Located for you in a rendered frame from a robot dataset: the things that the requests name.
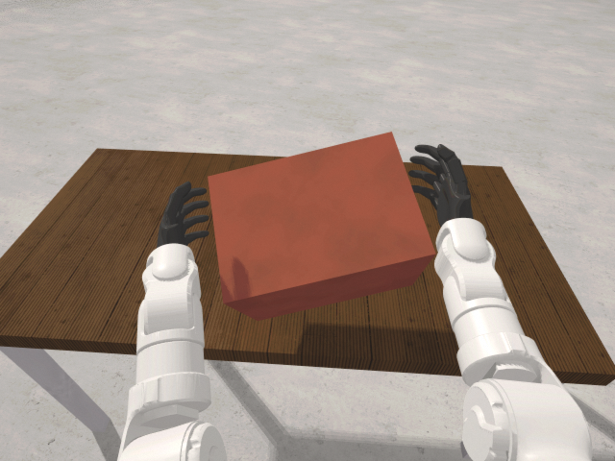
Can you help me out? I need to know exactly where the robot left upper arm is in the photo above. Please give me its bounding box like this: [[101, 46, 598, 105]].
[[119, 421, 228, 461]]

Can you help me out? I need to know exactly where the table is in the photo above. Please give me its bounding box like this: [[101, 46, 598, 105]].
[[0, 148, 615, 459]]

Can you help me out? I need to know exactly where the robot right upper arm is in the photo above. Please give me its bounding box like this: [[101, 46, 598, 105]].
[[462, 378, 592, 461]]

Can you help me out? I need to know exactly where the robot left forearm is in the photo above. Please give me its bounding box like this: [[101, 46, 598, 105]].
[[117, 244, 211, 461]]

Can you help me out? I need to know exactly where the left robot hand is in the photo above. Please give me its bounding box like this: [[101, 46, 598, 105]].
[[157, 182, 209, 248]]

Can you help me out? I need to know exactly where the right robot hand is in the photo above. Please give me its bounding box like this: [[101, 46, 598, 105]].
[[408, 144, 474, 227]]

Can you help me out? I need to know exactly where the robot right forearm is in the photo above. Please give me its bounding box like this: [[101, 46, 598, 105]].
[[434, 218, 592, 458]]

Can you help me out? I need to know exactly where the carton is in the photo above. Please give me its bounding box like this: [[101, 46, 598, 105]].
[[208, 132, 436, 321]]

